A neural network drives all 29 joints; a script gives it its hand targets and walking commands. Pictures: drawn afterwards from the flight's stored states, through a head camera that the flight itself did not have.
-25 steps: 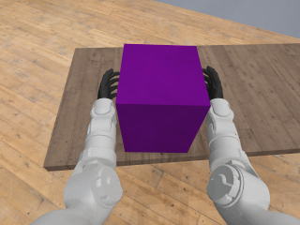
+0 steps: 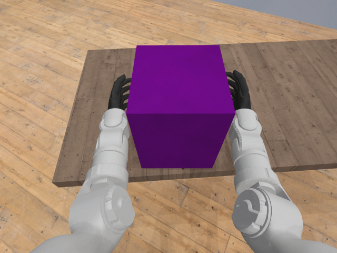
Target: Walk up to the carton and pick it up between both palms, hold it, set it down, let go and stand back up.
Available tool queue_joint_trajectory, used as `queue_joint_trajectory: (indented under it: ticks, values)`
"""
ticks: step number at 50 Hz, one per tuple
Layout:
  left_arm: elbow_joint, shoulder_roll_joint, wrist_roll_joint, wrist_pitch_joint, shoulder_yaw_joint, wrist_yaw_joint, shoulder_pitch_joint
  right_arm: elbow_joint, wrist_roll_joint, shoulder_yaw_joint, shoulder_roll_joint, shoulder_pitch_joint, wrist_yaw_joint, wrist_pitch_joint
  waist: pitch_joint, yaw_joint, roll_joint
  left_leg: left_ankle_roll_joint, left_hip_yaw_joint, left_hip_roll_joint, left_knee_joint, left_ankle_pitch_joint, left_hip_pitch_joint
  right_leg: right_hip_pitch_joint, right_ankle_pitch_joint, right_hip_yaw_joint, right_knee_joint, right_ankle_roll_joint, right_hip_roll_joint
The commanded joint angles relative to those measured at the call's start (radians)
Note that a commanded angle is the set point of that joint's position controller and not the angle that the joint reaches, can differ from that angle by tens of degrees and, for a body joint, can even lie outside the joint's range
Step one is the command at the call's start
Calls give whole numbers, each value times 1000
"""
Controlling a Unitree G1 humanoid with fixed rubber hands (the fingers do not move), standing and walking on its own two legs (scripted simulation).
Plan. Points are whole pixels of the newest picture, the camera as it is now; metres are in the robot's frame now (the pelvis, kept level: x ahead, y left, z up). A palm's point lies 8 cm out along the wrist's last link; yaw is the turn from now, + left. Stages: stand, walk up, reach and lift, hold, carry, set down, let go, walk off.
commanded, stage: reach and lift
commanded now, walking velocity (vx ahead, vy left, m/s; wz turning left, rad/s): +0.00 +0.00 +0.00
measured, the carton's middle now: (177, 111) +0.46 +0.02 +0.05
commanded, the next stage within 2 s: none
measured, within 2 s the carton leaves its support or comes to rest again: leaves its support in 0.70 s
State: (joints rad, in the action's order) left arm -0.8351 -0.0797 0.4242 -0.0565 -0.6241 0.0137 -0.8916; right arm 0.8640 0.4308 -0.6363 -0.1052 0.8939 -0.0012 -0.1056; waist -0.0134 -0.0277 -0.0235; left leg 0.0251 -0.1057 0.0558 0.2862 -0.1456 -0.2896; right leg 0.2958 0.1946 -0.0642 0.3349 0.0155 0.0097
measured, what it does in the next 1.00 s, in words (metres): stands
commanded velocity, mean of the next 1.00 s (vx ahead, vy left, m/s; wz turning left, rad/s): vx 0.00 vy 0.00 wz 0.00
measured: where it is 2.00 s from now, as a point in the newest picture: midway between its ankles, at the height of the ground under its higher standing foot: outside the picture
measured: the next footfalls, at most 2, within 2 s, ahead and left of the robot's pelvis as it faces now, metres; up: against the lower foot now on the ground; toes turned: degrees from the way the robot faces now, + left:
none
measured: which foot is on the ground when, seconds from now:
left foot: down 0.00-1.00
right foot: down 0.00-1.00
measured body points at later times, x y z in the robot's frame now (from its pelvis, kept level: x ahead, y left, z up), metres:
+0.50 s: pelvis +0.00 +0.00 +0.00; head +0.06 +0.01 +0.45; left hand +0.44 +0.17 +0.09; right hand +0.45 -0.13 +0.10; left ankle -0.01 +0.14 -0.75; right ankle -0.03 -0.10 -0.75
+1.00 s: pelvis -0.02 +0.00 +0.00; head +0.01 +0.03 +0.45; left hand +0.40 +0.18 +0.08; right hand +0.42 -0.11 +0.12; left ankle -0.01 +0.14 -0.75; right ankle -0.03 -0.10 -0.75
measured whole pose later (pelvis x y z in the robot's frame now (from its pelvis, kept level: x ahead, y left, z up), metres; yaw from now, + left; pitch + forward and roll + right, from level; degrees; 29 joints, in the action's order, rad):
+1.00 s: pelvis -0.02 +0.00 +0.00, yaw +1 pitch +5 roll +0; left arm -0.79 -0.07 0.36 -0.13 -0.48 0.07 -0.77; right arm 1.02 0.31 -0.52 -0.05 0.87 0.02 -0.14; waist -0.04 -0.01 -0.05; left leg 0.02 -0.09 0.06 0.30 -0.14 -0.24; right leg 0.20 0.15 -0.10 0.26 0.02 0.00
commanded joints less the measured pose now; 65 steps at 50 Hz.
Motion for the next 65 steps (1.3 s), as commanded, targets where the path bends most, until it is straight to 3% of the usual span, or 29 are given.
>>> queue_joint_trajectory:
  ticks: [1,3,7,13,17,29,39,48,56,65]
  values:
    - [-35,-342,16,-5,191,-76,-391,69,26,251,-429,391,-134,-11,-482,-35,-11,-54,-33,-32,71,465,223,-207,-490,-30,44,-87,-9]
    - [-30,-360,27,-7,187,-73,-383,69,26,248,-421,387,-139,-17,-489,-50,8,-49,-31,-25,86,510,266,-161,-455,-39,25,-81,-15]
    - [-32,-356,26,-18,186,-68,-378,88,18,247,-404,389,-143,-21,-475,-45,12,-49,-28,-16,103,558,299,-111,-382,-44,12,-77,-23]
    - [-20,-378,17,-15,215,-64,-386,98,22,257,-408,400,-145,-33,-489,-47,10,-42,-27,-20,99,546,293,-122,-391,-46,9,-72,-24]
    - [-16,-386,10,-13,231,-66,-377,99,26,255,-395,406,-141,-47,-493,-35,-2,-42,-29,-21,104,552,273,-157,-441,-45,16,-74,-22]
    - [-24,-396,-23,22,287,-78,-390,101,-4,325,-420,431,-120,-101,-509,-20,-38,-41,-31,-46,45,396,99,-394,-689,-24,65,-85,-2]
    - [27,-425,-54,-3,350,-68,-421,114,-69,368,-399,463,-108,-100,-505,-9,8,-13,-25,-34,55,436,215,-319,-554,-37,5,-62,-21]
    - [133,-449,-98,-40,424,-42,-523,126,-103,356,-369,493,-106,-77,-544,24,55,21,-9,-31,74,469,337,-244,-430,-55,-39,-44,-40]
    - [166,-447,-127,-68,459,-38,-607,130,-129,344,-371,543,-96,-43,-514,58,65,19,-8,-42,27,278,286,-274,-344,-45,-58,-48,-30]
    - [138,-372,-93,-174,374,-55,-574,141,-172,340,-364,540,-96,47,-337,23,8,-26,-20,-58,-43,92,250,-289,-147,-26,-90,-53,-19]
